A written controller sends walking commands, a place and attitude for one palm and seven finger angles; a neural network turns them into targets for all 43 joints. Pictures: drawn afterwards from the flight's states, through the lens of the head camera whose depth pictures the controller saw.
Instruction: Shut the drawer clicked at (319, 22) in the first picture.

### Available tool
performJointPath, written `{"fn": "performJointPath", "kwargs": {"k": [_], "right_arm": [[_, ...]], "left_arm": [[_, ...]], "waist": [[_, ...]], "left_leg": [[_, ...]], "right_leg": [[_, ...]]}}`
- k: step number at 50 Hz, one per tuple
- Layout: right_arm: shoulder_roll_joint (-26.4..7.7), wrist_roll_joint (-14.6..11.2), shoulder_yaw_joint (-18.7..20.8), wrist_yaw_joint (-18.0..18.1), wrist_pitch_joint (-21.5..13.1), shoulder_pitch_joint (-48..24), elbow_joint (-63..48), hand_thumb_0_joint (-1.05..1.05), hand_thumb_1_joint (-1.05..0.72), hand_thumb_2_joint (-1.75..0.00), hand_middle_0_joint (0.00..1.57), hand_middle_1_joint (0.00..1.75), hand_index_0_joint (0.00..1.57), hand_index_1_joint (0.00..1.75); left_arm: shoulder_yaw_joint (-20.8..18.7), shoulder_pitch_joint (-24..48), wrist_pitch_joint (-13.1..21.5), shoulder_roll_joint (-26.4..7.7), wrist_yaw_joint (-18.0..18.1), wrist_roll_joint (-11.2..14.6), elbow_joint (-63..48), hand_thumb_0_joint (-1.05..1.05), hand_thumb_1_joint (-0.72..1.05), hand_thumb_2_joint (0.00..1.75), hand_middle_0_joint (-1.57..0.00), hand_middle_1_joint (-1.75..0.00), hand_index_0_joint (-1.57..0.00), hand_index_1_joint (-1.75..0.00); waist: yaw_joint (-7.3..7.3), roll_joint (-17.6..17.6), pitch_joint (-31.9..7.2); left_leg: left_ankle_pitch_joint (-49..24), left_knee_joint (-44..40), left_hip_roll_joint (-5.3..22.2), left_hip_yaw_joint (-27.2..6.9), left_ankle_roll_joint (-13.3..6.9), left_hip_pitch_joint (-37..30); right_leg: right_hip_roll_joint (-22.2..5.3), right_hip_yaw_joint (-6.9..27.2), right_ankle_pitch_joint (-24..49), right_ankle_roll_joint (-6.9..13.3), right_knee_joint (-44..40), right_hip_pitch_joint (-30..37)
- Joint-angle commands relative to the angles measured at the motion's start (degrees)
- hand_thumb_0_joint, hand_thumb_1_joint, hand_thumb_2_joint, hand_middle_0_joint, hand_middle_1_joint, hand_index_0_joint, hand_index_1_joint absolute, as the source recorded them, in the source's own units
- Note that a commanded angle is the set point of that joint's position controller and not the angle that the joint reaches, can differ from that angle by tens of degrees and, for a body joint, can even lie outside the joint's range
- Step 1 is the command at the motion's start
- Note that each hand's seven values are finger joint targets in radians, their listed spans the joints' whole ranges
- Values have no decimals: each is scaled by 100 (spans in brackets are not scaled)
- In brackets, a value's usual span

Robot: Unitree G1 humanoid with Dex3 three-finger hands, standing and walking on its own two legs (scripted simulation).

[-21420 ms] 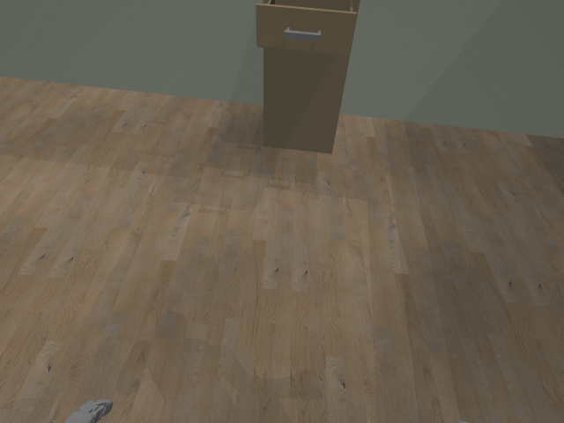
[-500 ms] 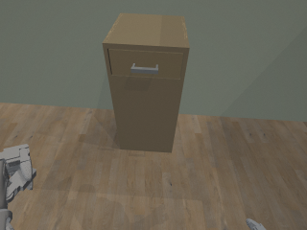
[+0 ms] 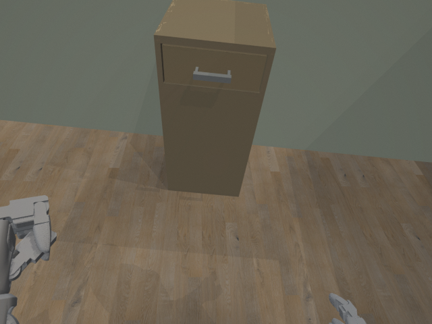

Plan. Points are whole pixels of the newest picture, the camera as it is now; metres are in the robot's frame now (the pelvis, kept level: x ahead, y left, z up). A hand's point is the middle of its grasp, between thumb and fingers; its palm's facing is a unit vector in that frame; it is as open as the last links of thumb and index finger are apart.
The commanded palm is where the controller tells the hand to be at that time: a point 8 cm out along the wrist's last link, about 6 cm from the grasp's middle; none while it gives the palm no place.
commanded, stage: stop stepping back and stand still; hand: left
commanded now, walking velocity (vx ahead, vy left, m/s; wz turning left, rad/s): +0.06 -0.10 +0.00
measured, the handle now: (212, 74) +0.89 +0.07 +0.01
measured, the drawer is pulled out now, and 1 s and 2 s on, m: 0.00 0.00 0.00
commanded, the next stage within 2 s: let the arm hang, fingers relaxed in 0.66 s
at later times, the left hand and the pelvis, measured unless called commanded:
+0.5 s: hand (79, 206) +0.22 +0.21 +0.17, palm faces +0.29 -0.84 -0.46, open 3.2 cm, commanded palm +0.17 +0.27 +0.19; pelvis +0.03 -0.01 +0.01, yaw -2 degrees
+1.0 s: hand out of the picture +0.14 +0.20 -0.13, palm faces -0.04 -0.96 -0.28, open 3.0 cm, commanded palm none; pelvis +0.01 +0.00 +0.00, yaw +0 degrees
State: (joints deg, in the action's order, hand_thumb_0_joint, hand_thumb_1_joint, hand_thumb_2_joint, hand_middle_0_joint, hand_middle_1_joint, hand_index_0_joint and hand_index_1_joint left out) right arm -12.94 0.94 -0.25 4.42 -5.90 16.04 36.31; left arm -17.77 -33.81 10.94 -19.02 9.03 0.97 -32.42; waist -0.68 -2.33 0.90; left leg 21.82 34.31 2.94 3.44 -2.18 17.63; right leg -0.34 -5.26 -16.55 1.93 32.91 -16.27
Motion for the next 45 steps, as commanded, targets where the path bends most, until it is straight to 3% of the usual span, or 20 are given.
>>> {"fn": "performJointPath", "kwargs": {"k": [1,2,3,4,6,9,11,13,15,18,20,23,24,29,37,38,39,41,44,45], "right_arm": [[-521,79,199,46,-564,-699,-993,0,-90,-90,20,30,20,30],[-432,60,254,10,-619,-704,-931,0,-90,-90,20,30,20,30],[-437,10,277,-52,-644,-664,-870,0,-90,-90,20,30,20,30],[-434,-18,312,-106,-668,-638,-925,0,-90,-90,20,30,20,30],[-404,-64,325,-175,-589,-612,-839,0,-90,-90,20,30,20,30],[-511,-81,303,-170,-483,-622,-900,0,-90,-90,20,30,20,30],[-583,-89,308,-131,-402,-716,-919,0,-90,-90,20,30,20,30],[-527,-79,293,-100,-326,-790,-931,0,-90,-90,20,30,20,30],[-440,-50,253,-106,-294,-809,-960,0,-90,-90,20,30,20,30],[-426,-117,275,-102,-315,-778,-903,0,-90,-90,20,30,20,30],[-432,-98,228,-54,-336,-878,-940,0,-90,-90,20,30,20,30],[-459,-99,229,7,-334,-993,-1011,0,-90,-90,20,30,20,30],[-445,-92,234,24,-325,-1008,-999,0,-90,-90,20,30,20,30],[-479,-151,327,8,-273,-882,-968,0,-90,-90,20,30,20,30],[-528,-133,316,14,-240,-967,-1048,0,-90,-90,20,30,20,30],[-1691,-151,611,-538,-386,-1348,391,0,-90,-90,20,30,20,30],[-1380,-183,666,-521,-87,-881,303,0,-90,-90,20,30,20,30],[-1168,-129,501,-522,118,-742,202,0,-90,-90,20,30,20,30],[-1123,-10,391,-501,326,-715,258,0,-90,-90,20,30,20,30],[-1103,18,367,-489,384,-676,344,0,-90,-90,20,30,20,30]], "left_arm": [[-941,788,696,-1419,209,-121,-2562,0,90,90,-140,-160,-140,-160],[-1256,667,726,-1610,210,-95,-2402,0,90,90,-140,-160,-140,-160],[-1309,203,657,-1516,165,-19,-2026,0,90,90,-140,-160,-140,-160],[-1420,28,601,-1593,144,-1,-2141,0,90,90,-140,-160,-140,-160],[-1281,-415,537,-1267,120,41,-1683,0,90,90,-140,-160,-140,-160],[-1194,-651,419,-1103,73,155,-1043,0,90,90,-140,-160,-140,-160],[-1139,-455,390,-1137,59,152,-938,0,90,90,-140,-160,-140,-160],[-1130,-255,379,-1227,58,115,-841,0,90,90,-140,-160,-140,-160],[-1162,-82,368,-1380,58,159,-1082,0,90,90,-140,-160,-140,-160],[-988,-82,345,-1270,52,153,-1517,0,90,90,-140,-160,-140,-160],[-1102,-127,421,-1375,92,153,-1873,0,90,90,-140,-160,-140,-160],[-1177,-420,484,-1353,97,111,-1825,0,90,90,-140,-160,-140,-160],[-1289,-503,483,-1420,98,106,-1659,0,90,90,-140,-160,-140,-160],[-1152,-621,507,-1134,49,169,-917,0,90,90,-140,-160,-140,-160],[-952,-419,451,-1140,12,156,-1110,0,90,90,-140,-160,-140,-160],[1217,695,-424,-723,-807,-388,3800,0,90,90,-140,-160,-140,-160],[1129,735,-773,-582,-910,-295,3896,0,90,90,-136,-156,-136,-156],[1108,881,-889,-438,-919,-285,4094,0,90,90,-128,-147,-128,-147],[1252,1572,-918,-575,-900,-313,5057,0,90,90,-116,-134,-116,-134],[1299,1717,-946,-529,-889,-300,5412,0,90,90,-112,-130,-112,-130]], "waist": [[182,2523,76],[90,1705,18],[99,1738,-169],[62,1623,-255],[61,1440,-264],[106,1252,-165],[103,1065,-178],[128,333,-71],[201,-427,-132],[136,-564,-595],[134,-4,-721],[17,1140,-667],[6,1190,-558],[67,444,-534],[60,233,-589],[299,292,-425],[236,295,-874],[168,245,-747],[179,-1161,-522],[191,-1233,-500]], "left_leg": [[1061,-2655,1873,-3253,-926,-764],[181,-2412,1683,-2700,-870,-740],[110,-2260,1546,-2318,-724,-596],[-459,-2048,1400,-1922,-658,-708],[-1464,-1715,1222,-1223,-534,-558],[-1520,-1630,1131,-847,-345,26],[-735,-1462,1049,-659,-233,407],[39,-1034,626,-387,-41,686],[-297,-31,27,-136,163,498],[-566,-37,-85,-135,177,-103],[-1366,-616,-27,-262,142,-422],[-2531,-1118,444,-738,-7,-696],[-2585,-1187,485,-800,-12,-525],[-2370,-845,204,-393,145,-430],[-1915,-893,87,-318,129,-576],[-2738,105,294,-529,112,-146],[-2722,-58,352,-561,180,-541],[-1887,-179,406,-692,26,-188],[-1651,-69,191,-740,-26,-38],[-1712,-47,103,-672,-13,-149]], "right_leg": [[144,532,-1491,-104,2574,-1698],[-17,642,-1118,-144,2788,-1601],[-136,612,-1014,-169,2725,-1383],[-165,555,-865,-221,2430,-1275],[-160,322,-585,-257,1500,-793],[64,-5,-287,-279,457,98],[133,-88,-183,-278,-218,760],[-114,477,-25,-142,-984,1013],[-1033,1846,623,304,-1546,531],[-1134,1647,940,378,-1362,640],[-823,1105,1393,168,-914,774],[-178,487,1331,-188,-392,603],[-130,405,1274,-207,-394,662],[-306,726,2032,-129,-833,900],[-347,819,1674,-157,-1088,770],[-929,524,2719,40,-205,94],[-860,909,2423,77,-352,8],[-760,582,1308,36,-314,-137],[-831,795,1344,176,-513,-64],[-921,807,1448,253,-538,-84]]}}
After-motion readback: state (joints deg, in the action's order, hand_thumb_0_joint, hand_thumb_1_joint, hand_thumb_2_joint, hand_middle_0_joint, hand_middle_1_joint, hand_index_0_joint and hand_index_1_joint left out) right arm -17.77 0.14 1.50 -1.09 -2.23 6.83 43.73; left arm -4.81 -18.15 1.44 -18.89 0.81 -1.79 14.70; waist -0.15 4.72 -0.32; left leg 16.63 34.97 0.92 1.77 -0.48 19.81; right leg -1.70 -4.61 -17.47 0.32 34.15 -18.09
